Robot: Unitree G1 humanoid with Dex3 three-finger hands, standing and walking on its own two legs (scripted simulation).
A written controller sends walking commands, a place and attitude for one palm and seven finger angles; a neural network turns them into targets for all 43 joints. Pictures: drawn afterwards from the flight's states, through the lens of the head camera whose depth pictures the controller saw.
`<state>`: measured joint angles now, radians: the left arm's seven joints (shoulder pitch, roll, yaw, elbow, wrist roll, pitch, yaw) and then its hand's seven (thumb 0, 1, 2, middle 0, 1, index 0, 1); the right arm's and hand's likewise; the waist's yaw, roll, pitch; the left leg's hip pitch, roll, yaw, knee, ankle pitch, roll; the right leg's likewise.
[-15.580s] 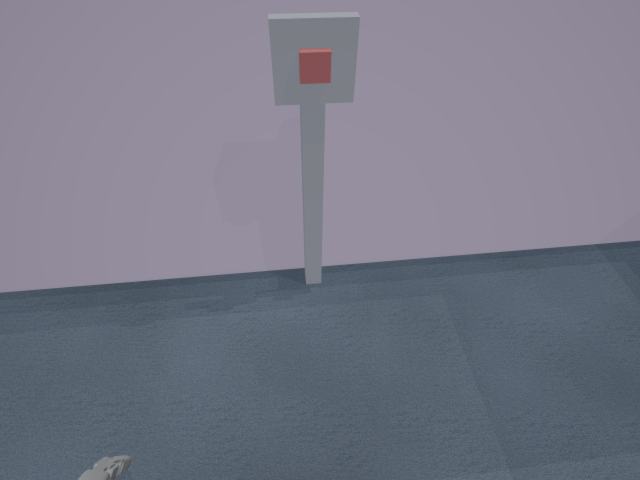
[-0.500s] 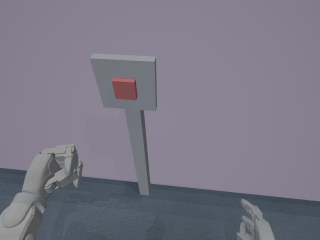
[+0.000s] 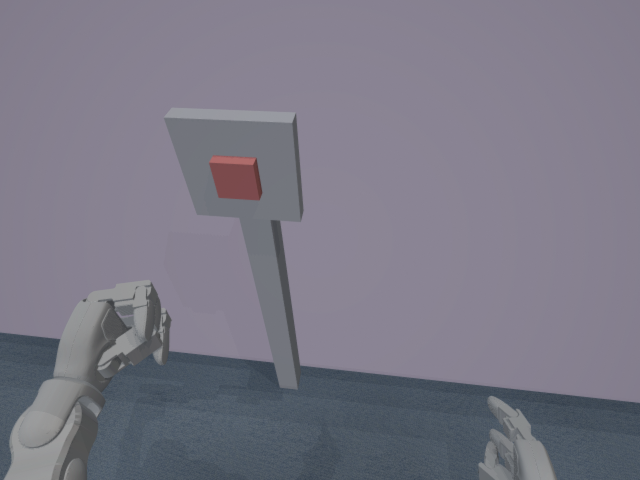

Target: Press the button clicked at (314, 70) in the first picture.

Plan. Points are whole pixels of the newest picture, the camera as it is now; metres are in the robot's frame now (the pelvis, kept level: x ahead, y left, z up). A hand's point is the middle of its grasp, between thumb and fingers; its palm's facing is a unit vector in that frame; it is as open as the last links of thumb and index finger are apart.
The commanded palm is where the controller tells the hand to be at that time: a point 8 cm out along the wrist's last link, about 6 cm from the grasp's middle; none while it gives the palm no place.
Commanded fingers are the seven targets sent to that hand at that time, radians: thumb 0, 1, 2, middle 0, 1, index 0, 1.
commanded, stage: aim a knuckle at the button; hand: left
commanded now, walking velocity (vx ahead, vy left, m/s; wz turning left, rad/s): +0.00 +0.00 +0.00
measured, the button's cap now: (237, 176) +0.52 +0.18 +0.12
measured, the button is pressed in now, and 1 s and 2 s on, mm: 0 0 0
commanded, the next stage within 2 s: none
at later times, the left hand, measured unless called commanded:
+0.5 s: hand (205, 281) +0.33 +0.18 +0.10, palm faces -0.05 -1.00 -0.03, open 3.1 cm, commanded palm +0.31 +0.23 +0.10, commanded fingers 0.00 0.90 0.90 -1.30 -1.50 -1.30 -1.50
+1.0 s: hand (244, 239) +0.41 +0.15 +0.09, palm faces -0.06 -1.00 -0.02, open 3.1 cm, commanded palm +0.39 +0.20 +0.09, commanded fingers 0.00 0.90 0.90 -1.30 -1.50 -1.30 -1.50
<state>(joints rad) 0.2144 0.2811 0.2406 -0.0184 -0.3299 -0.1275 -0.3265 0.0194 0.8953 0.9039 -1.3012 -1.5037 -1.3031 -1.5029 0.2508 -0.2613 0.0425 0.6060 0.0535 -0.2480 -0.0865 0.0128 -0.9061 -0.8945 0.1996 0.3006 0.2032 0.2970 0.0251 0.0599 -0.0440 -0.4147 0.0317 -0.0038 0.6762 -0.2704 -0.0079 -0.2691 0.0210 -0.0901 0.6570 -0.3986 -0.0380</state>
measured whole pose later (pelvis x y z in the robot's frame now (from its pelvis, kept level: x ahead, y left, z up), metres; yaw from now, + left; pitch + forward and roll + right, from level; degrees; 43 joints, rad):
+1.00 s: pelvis +0.00 +0.01 -0.01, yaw -2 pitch +6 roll -1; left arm -0.47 0.25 0.16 0.65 -0.18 -0.22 -0.13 0.02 0.90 0.90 -1.30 -1.50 -1.30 -1.50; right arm 0.28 -0.25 0.02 0.66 0.04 -0.05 -0.03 0.01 -0.91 -0.89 0.20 0.30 0.20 0.30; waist -0.06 0.03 -0.05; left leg -0.55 0.03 0.03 0.74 -0.29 0.01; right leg -0.43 0.01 -0.05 0.73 -0.42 -0.02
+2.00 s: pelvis +0.00 +0.02 -0.01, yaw -3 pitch +8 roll -1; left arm -0.50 0.25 0.19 0.74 -0.18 -0.27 -0.13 0.02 0.90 0.90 -1.30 -1.50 -1.30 -1.50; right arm 0.33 -0.26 0.01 0.62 0.04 0.00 -0.02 0.01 -0.91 -0.89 0.20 0.30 0.20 0.30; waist -0.06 0.03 -0.07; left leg -0.61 0.04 0.04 0.77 -0.31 0.01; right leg -0.48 0.02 -0.04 0.76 -0.43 -0.02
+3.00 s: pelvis +0.00 +0.01 -0.02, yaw -2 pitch +12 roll -2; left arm -0.81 0.33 0.25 1.09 -0.12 -0.35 -0.12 0.01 0.88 0.96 -1.30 -1.50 -1.30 -1.50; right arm 0.36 -0.26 0.00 0.67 0.02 0.01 -0.01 0.01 -0.91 -0.89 0.20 0.30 0.20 0.30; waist -0.11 0.04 -0.08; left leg -0.72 0.04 0.02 0.83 -0.32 0.01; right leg -0.59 0.03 -0.06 0.82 -0.44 -0.03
